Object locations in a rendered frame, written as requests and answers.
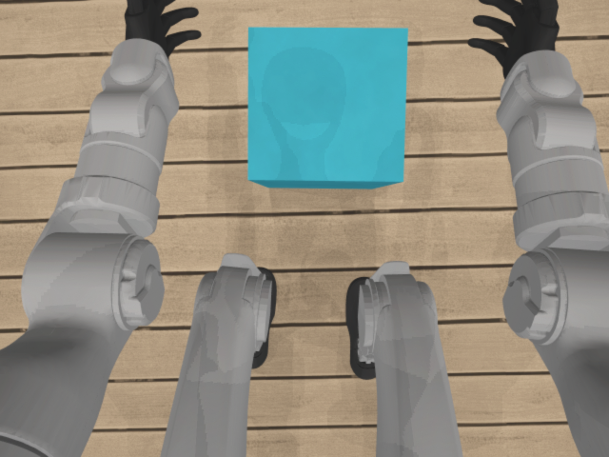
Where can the left robot thigh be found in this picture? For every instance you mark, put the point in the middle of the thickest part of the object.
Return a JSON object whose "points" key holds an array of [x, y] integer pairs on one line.
{"points": [[208, 417]]}

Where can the robot right hand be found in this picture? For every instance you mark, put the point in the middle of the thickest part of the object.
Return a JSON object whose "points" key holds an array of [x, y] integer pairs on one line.
{"points": [[536, 28]]}

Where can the robot left hand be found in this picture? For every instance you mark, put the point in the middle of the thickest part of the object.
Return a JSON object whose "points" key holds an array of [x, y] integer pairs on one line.
{"points": [[144, 20]]}

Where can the robot left forearm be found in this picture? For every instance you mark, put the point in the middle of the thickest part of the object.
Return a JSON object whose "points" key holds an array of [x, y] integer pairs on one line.
{"points": [[121, 158]]}

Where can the robot right upper arm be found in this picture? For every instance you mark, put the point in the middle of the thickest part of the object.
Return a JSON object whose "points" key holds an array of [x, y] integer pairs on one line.
{"points": [[558, 298]]}

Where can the carton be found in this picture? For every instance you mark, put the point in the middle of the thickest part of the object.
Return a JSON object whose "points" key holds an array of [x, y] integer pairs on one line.
{"points": [[326, 107]]}

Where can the robot right forearm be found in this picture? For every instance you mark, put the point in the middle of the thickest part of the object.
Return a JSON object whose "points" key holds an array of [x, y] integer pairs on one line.
{"points": [[556, 167]]}

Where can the robot left upper arm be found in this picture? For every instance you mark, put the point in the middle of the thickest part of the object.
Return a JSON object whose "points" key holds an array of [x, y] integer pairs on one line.
{"points": [[84, 294]]}

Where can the robot left foot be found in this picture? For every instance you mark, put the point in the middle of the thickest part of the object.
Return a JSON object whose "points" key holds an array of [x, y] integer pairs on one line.
{"points": [[260, 356]]}

